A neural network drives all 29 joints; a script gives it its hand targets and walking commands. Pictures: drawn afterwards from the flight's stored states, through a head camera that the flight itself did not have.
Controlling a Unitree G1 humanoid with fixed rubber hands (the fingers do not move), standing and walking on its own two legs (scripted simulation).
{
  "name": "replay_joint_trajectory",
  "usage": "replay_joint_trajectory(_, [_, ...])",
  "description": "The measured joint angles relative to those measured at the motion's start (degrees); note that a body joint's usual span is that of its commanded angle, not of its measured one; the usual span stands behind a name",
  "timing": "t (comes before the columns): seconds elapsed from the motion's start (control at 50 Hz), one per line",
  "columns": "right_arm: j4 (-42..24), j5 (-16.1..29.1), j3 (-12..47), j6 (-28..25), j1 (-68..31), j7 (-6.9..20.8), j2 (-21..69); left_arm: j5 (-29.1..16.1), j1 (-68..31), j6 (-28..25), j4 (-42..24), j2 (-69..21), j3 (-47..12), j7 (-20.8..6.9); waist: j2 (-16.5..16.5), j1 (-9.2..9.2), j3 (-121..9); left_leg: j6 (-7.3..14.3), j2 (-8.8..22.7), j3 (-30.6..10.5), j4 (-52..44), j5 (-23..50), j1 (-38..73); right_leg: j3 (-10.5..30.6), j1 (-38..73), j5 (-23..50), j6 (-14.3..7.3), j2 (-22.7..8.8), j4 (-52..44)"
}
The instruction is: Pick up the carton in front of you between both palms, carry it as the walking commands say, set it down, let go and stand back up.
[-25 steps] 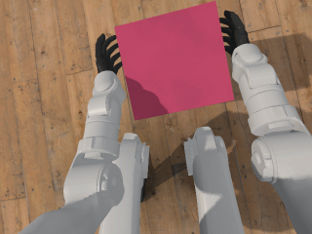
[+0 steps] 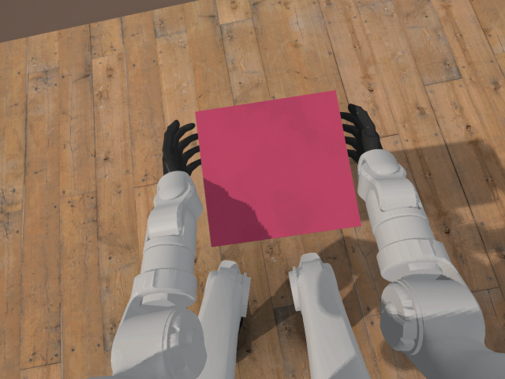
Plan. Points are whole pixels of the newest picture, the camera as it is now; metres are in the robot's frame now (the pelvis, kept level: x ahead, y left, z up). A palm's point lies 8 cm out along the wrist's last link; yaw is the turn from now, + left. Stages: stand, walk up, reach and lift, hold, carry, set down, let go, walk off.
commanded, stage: reach and lift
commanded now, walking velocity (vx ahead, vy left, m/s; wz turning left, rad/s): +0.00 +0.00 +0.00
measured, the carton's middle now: (272, 180) +0.44 -0.03 -0.15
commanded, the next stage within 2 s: none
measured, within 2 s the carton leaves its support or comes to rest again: neither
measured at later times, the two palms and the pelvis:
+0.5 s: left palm (117, 151) +0.41 +0.13 +0.11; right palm (410, 133) +0.40 -0.17 +0.09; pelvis +0.05 +0.00 +0.14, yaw -1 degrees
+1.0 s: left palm out of the picture +0.38 +0.15 +0.25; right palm out of the picture +0.37 -0.15 +0.24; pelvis +0.09 +0.00 +0.24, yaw -2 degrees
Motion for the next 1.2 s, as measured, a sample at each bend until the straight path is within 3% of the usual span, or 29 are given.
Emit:
replay_joint_trajectory(0.16, [-0.87, 0.97, 0.6, -0.16, 6.78, -0.75, 1.82, -0.5, 5.89, -0.36, 0.92, -0.2, -2.13, -0.33, -0.39, 0.27, -1.44, 0.74, 0.56, -0.66, -7.46, -0.01, 11.59, 0.32, 11.63, -0.02, -0.36, 0.02, -7.58])
replay_joint_trajectory(0.38, [-1.71, -1.65, -1.21, -0.92, 15.41, -1.07, 5.58, 1.76, 12.69, -1.1, 2.89, -0.93, -2.62, -2.18, -0.7, 0.41, -2.12, 1.71, 1.4, -1.95, -21.23, 2.34, 29.72, 0.66, 29.99, 2.14, -0.98, -0.45, -21.57])
replay_joint_trajectory(0.66, [-7.01, -3.0, -1.08, 0.28, 27.27, -1.27, 9.32, 4.37, 22.48, 0.48, 0.24, -2.09, -5.14, -4.01, -1.46, 0.39, -0.98, 2.91, 3.08, -3.0, -41.43, 7.52, 54.38, 1.62, 54.88, 7.33, -1.53, -1.19, -42.12])
replay_joint_trajectory(0.8, [-11.11, -3.64, 0.0, 4.25, 32.36, -1.89, 11.18, 5.15, 26.58, 4.77, -2.58, -1.53, -7.25, -4.92, -1.95, 0.22, 0.55, 3.34, 4.0, -3.46, -52.58, 10.95, 68.57, 2.02, 69.15, 10.72, -1.85, -1.81, -53.31])
replay_joint_trajectory(0.98, [-19.01, -5.43, 1.32, 13.23, 37.24, -2.5, 13.6, 7.08, 29.34, 13.76, -7.89, -0.85, -9.36, -6.72, -2.2, 0.01, 3.03, 3.76, 4.92, -4.06, -64.62, 15.07, 85.74, 2.05, 86.56, 14.75, -2.09, -2.73, -65.57])
replay_joint_trajectory(1.2, [-19.1, -10.78, -1.76, 19.67, 33.75, -0.46, 14.96, 12.69, 25.05, 19.66, -6.78, -1.96, -6.48, -8.58, -2.45, 0.06, 7.3, 3.9, 5.14, -3.7, -66.71, 16.53, 92.09, 2.12, 93.0, 16.38, -2.02, -2.94, -67.91])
